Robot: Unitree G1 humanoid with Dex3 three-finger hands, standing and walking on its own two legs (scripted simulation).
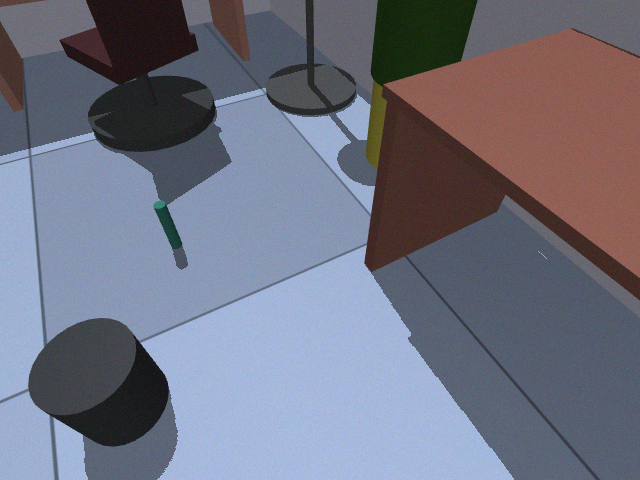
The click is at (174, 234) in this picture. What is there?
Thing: slim round
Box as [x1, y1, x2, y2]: [153, 201, 181, 248]
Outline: 157,201 154,203 153,206 171,246 173,248 177,248 181,245 181,241 169,212 163,201
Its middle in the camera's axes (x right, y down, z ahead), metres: -0.60 -0.03 +1.54
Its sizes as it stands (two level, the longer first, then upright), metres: 0.044 0.044 0.234
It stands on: the floor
